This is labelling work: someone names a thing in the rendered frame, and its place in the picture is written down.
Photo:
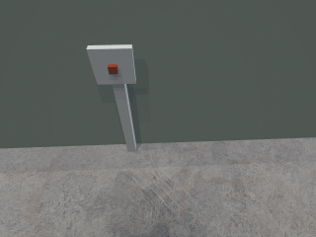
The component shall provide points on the button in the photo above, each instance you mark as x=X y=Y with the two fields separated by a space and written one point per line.
x=113 y=69

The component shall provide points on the panel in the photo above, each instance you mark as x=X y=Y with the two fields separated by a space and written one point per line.
x=122 y=55

